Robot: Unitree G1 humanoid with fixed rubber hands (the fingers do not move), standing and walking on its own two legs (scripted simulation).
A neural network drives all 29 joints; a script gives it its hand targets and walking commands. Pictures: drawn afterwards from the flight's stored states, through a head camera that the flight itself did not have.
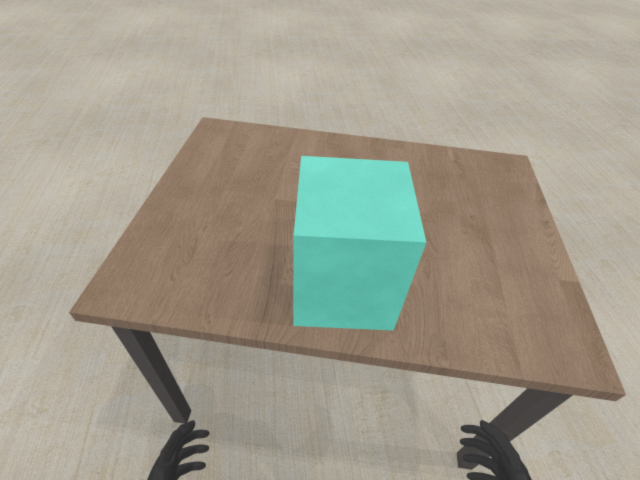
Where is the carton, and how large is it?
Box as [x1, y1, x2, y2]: [293, 156, 425, 330]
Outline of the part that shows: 301,156 294,226 293,325 393,330 425,244 425,238 407,162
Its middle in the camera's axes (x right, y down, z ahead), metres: +0.05 +0.01 +0.67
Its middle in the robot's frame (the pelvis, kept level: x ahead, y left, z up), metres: +0.51 +0.01 -0.02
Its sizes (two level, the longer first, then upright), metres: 0.186 0.180 0.232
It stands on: a table, 0.64 m high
